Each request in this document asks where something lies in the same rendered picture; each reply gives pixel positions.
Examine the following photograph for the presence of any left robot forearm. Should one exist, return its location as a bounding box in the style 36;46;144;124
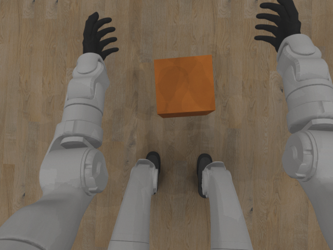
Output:
39;53;110;189

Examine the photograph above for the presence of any carton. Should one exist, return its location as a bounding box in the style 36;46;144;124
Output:
154;55;215;118

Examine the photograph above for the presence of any left robot hand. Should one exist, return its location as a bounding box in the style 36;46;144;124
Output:
82;12;119;61

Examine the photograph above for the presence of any right robot forearm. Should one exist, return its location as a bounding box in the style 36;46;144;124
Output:
276;34;333;134

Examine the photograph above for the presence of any right robot hand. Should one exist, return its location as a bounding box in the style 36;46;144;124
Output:
254;0;301;52

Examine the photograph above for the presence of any right robot upper arm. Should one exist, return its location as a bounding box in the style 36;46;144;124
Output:
282;130;333;250

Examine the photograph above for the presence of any robot right shin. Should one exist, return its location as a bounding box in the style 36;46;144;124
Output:
201;161;232;186

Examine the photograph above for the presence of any left robot upper arm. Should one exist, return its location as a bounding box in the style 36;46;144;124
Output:
0;147;109;250

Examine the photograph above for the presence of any robot left thigh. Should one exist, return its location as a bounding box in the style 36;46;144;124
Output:
107;164;158;250

